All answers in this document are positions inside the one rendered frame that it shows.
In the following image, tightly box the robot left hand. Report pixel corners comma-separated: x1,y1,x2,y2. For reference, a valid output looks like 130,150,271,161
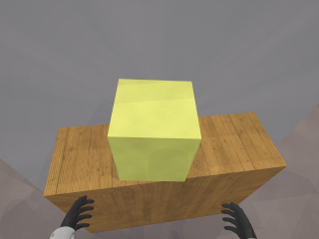
60,195,95,231

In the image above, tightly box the pedestal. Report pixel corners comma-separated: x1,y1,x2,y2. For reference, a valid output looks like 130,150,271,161
43,112,287,234

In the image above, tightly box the left robot forearm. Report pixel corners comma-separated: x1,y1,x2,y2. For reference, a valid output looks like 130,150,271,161
50,226,76,239

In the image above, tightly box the robot right hand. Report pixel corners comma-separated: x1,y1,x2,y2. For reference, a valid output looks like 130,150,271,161
220,202,257,239

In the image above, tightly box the carton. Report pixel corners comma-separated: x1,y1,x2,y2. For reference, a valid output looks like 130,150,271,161
107,79,201,182

